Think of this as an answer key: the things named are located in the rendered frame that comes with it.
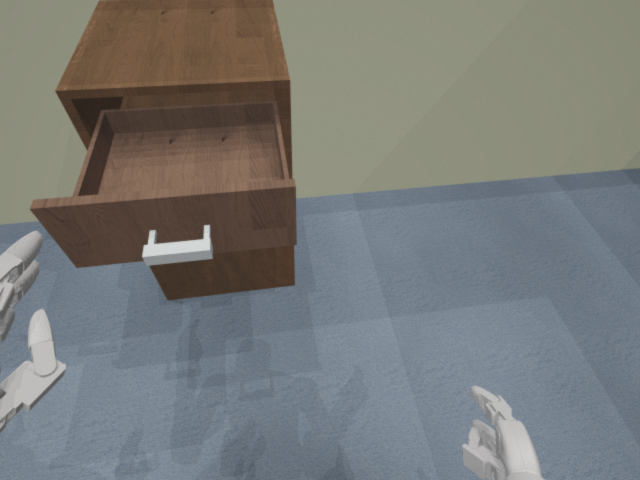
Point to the robot left hand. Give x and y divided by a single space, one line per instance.
29 383

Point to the cabinet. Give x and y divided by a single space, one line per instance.
160 53

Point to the handle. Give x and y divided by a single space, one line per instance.
175 252

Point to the robot right hand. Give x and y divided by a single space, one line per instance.
506 450

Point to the drawer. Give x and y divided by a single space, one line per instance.
175 169

